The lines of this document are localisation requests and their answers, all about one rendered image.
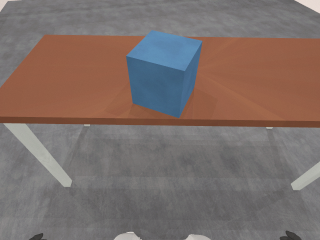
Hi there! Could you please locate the robot right hand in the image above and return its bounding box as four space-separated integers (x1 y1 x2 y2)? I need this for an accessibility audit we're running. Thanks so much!
279 230 302 240

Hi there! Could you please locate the table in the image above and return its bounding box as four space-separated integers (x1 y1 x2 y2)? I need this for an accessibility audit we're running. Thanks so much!
0 34 320 190

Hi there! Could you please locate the carton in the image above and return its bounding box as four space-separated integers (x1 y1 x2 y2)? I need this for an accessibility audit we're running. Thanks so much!
126 30 203 118

